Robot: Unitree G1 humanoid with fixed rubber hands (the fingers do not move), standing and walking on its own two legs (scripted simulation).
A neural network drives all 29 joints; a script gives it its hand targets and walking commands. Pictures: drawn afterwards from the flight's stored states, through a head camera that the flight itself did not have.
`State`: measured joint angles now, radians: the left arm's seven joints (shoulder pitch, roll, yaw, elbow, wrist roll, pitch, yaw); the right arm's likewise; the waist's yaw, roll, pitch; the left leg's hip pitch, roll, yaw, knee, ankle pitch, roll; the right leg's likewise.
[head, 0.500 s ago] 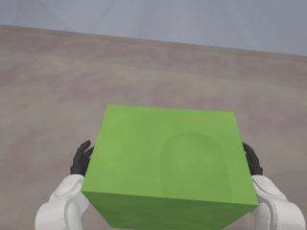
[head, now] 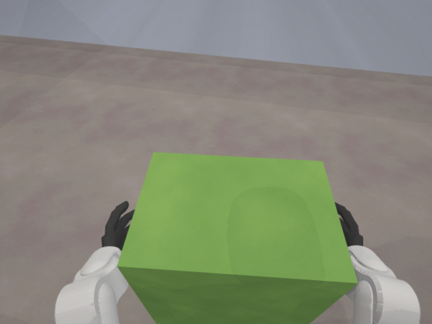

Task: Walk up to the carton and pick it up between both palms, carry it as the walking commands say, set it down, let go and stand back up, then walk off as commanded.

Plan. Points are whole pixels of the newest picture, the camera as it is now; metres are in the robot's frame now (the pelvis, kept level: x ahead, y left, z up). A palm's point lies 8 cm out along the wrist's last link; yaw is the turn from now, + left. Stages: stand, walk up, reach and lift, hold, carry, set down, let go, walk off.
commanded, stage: carry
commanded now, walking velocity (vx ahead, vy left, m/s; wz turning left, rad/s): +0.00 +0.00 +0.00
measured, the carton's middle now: (230, 251) +0.27 +0.00 +0.03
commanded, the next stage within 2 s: hold in 0.98 s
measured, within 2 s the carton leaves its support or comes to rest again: neither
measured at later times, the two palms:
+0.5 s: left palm (119, 254) +0.24 +0.18 +0.07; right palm (346, 251) +0.25 -0.18 +0.08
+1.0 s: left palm (124, 251) +0.25 +0.18 +0.07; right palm (344, 251) +0.25 -0.18 +0.06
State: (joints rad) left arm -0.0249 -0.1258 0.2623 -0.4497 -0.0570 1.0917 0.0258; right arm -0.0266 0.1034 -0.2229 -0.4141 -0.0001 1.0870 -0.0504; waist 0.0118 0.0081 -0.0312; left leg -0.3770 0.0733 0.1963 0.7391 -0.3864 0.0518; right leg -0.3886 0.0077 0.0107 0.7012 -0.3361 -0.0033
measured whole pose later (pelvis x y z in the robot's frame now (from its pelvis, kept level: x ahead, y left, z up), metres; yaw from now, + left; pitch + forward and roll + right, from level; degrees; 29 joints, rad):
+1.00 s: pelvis -0.01 -0.01 +0.00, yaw +0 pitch +1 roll -1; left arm -0.06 -0.12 0.27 -0.27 -0.04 0.95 0.02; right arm -0.07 0.08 -0.22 -0.21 0.00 0.94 -0.04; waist 0.01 0.00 -0.04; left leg -0.37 0.07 0.20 0.73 -0.37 0.05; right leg -0.39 0.01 0.01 0.70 -0.33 0.00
